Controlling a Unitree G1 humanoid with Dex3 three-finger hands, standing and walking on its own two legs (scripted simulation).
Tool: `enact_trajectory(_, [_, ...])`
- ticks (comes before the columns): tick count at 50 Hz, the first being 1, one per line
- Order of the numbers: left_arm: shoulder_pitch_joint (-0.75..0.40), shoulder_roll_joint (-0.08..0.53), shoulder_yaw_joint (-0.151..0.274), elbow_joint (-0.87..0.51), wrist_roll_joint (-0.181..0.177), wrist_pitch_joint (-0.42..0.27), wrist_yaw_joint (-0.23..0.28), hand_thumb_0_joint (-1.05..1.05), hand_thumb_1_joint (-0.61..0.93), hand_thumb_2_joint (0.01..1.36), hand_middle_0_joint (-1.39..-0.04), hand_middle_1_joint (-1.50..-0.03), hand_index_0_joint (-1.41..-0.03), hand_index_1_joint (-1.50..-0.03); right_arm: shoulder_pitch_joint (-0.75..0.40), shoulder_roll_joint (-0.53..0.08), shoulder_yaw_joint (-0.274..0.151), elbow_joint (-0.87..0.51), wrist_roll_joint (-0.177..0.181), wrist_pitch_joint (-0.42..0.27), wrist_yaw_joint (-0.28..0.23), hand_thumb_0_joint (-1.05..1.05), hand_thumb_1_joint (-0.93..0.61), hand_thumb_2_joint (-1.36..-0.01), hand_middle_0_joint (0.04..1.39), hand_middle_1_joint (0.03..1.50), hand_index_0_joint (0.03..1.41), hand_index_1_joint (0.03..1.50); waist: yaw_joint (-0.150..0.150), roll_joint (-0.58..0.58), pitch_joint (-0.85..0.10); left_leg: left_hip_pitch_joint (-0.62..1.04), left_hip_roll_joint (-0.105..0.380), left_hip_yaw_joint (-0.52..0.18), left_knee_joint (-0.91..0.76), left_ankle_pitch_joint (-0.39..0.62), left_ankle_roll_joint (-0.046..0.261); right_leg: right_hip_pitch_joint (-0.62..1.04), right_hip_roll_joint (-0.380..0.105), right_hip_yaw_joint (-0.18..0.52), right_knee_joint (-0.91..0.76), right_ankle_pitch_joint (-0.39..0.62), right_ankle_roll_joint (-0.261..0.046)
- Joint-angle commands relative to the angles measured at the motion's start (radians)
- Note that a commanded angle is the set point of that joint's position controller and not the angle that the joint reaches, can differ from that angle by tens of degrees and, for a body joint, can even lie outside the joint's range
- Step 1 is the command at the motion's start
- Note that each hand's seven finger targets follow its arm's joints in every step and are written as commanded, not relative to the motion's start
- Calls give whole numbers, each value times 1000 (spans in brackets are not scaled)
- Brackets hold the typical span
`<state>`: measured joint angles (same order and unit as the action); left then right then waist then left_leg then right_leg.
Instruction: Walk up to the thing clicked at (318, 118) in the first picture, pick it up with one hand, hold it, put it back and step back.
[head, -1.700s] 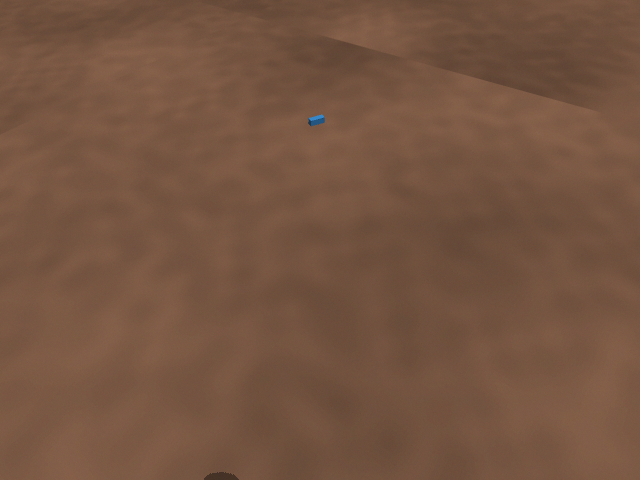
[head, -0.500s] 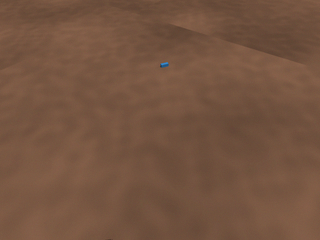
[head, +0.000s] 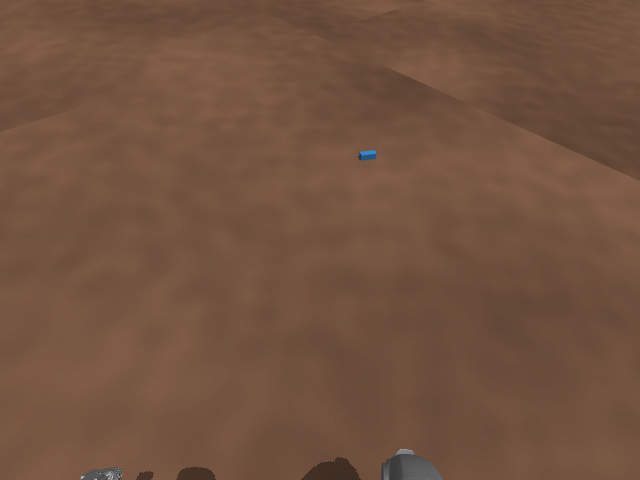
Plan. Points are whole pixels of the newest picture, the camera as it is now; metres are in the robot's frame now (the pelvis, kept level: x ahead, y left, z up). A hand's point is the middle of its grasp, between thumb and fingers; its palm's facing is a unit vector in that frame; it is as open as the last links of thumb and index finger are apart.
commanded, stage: walk up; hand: left
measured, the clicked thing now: (367, 155) +1.82 -0.24 -0.76
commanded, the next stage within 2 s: none
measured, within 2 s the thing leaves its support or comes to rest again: neither
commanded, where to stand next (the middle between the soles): +1.51 -0.56 m, yaw +14 degrees
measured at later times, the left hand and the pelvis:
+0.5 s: hand (231, 363) +0.33 +0.17 -0.14, palm faces +0.11 -0.94 -0.32, open 7.4 cm; pelvis +0.30 -0.11 +0.00, yaw +6 degrees
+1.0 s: hand (287, 218) +0.67 +0.10 -0.14, palm faces +0.07 -0.93 -0.36, open 7.4 cm; pelvis +0.59 -0.20 -0.03, yaw +7 degrees
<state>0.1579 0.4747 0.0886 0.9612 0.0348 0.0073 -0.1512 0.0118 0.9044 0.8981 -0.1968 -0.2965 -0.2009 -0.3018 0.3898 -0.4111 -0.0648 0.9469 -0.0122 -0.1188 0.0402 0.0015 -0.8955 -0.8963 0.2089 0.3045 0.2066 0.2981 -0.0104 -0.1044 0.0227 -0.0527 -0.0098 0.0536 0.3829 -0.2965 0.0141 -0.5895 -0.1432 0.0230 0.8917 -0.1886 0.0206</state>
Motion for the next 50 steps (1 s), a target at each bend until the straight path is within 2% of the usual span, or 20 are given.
enact_trajectory(1, [-220,152,39,-150,-6,-34,5,0,900,900,-200,-300,-200,-300,-24,-327,-91,-83,14,-35,-23,0,-900,-900,200,300,200,300,-27,192,110,-48,239,-183,-230,12,163,-56,-17,-1,-164,109,-6])
enact_trajectory(6, [-208,127,49,-158,-16,-41,12,0,900,900,-200,-300,-200,-300,-29,-334,-91,-97,-4,-19,-44,0,-900,-900,200,300,200,300,9,225,1,-19,246,-90,-37,491,123,216,50,-83,-298,49,-48])
enact_trajectory(8, [-18,147,76,-111,-16,-43,25,0,900,900,-200,-300,-200,-300,-33,-319,-87,-108,-4,-7,-53,0,-900,-900,200,300,200,300,113,154,-97,-86,199,-29,290,643,95,497,116,-131,-359,-9,-79])
enact_trajectory(9, [172,215,111,-69,-6,-54,43,0,900,900,-200,-300,-200,-300,-10,-259,-62,-115,-3,-4,-53,0,-900,-900,200,300,200,300,197,9,-183,-292,141,-9,627,487,63,767,93,-49,-374,-110,-111])
enact_trajectory(10, [264,321,135,-57,-1,-62,58,0,900,900,-200,-300,-200,-300,51,-150,-25,-152,21,-11,-50,0,-900,-900,200,300,200,300,195,-285,-247,-606,-28,6,895,-80,36,926,-208,427,-549,-386,-172])
enact_trajectory(11, [191,337,128,-80,-26,-63,65,0,900,900,-200,-300,-200,-300,-13,-233,-44,-156,17,-12,-60,0,-900,-900,200,300,200,300,180,-229,-238,-682,10,-62,988,-196,46,875,-299,619,-659,-468,-262])
enact_trajectory(12, [118,300,115,-108,-34,-63,71,0,900,900,-200,-300,-200,-300,-78,-259,-49,-131,23,-11,-61,0,-900,-900,200,300,200,300,159,-103,-147,-655,60,-142,1009,-129,59,727,-260,497,-651,-414,-253])
enact_trajectory(16, [-8,178,68,-143,-21,-83,80,0,900,900,-200,-300,-200,-300,-15,-233,-55,-80,6,4,-21,0,-900,-900,200,300,200,300,36,-51,52,-501,137,-92,740,-3,44,344,-109,143,-672,-256,-218])
enact_trajectory(20, [3,191,68,-183,-11,-94,69,0,900,900,-200,-300,-200,-300,-82,-212,-58,-118,-1,10,5,0,-900,-900,200,300,200,300,43,-40,60,-510,138,-31,481,-2,2,335,-117,68,-715,-233,-272])
enact_trajectory(25, [33,191,63,-199,-8,-80,51,0,900,900,-200,-300,-200,-300,-137,-195,-65,-143,7,1,0,0,-900,-900,200,300,200,300,53,38,39,-303,88,48,266,202,4,305,-59,-36,-636,-188,-226])
enact_trajectory(28, [68,165,44,-211,-11,-70,58,0,900,900,-200,-300,-200,-300,31,-230,-83,-105,3,-11,-23,0,-900,-900,200,300,200,300,-37,165,-56,14,17,84,190,144,49,262,-10,-113,-291,220,-183])
enact_trajectory(29, [114,121,28,-210,-16,-66,65,0,900,900,-200,-300,-200,-300,136,-277,-99,-96,-14,-17,-37,0,-900,-900,200,300,200,300,-88,254,-113,140,91,-37,146,38,92,170,27,-132,-29,197,-152])
enact_trajectory(30, [153,69,15,-231,-22,-65,70,0,900,900,-200,-300,-200,-300,187,-382,-124,-109,-29,-21,-52,0,-900,-900,200,300,200,300,-87,442,-169,287,380,-500,72,-32,184,-70,140,-134,256,-204,-91])
enact_trajectory(31, [160,183,40,-227,-24,-55,80,0,900,900,-200,-300,-200,-300,157,-410,-130,-149,9,-20,-57,0,-900,-900,200,300,200,300,-89,282,-217,303,522,-853,-75,-175,308,-168,166,23,361,-359,-69])
enact_trajectory(33, [76,225,42,-210,-15,-57,85,0,900,900,-200,-300,-200,-300,46,-360,-111,-165,33,-19,-64,0,-900,-900,200,300,200,300,-57,108,-88,119,461,-594,-75,-75,263,-154,56,95,402,-232,-57])
enact_trajectory(37, [144,172,48,-162,-17,-42,54,0,900,900,-200,-300,-200,-300,-33,-309,-74,-162,19,-37,-56,0,-900,-900,200,300,200,300,11,201,-12,-150,320,-217,-47,214,197,8,-4,55,206,-179,-28])
enact_trajectory(43, [9,148,55,-192,-12,-29,15,0,900,900,-200,-300,-200,-300,-82,-364,-90,-164,11,-46,-47,0,-900,-900,200,300,200,300,11,272,22,-252,302,-111,-96,-54,176,105,-19,-10,-136,-14,-28])
enact_trajectory(48, [149,184,93,-116,-8,-40,25,0,900,900,-200,-300,-200,-300,-124,-318,-74,-139,4,-18,-57,0,-900,-900,200,300,200,300,122,135,-77,-349,239,0,248,137,103,500,84,-116,-279,-26,-49])
enact_trajectory(49, [271,235,118,-84,-2,-51,39,0,900,900,-200,-300,-200,-300,-66,-248,-49,-131,3,-10,-60,0,-900,-900,200,300,200,300,178,-85,-126,-456,151,64,587,125,70,651,71,-32,-377,-186,-76])
enact_trajectory(50, [328,327,131,-93,5,-62,57,0,900,900,-200,-300,-200,-300,-76,-155,-16,-170,15,-11,-61,0,-900,-900,200,300,200,300,199,-356,-92,-721,4,60,832,-237,31,695,-162,369,-584,-344,-129])
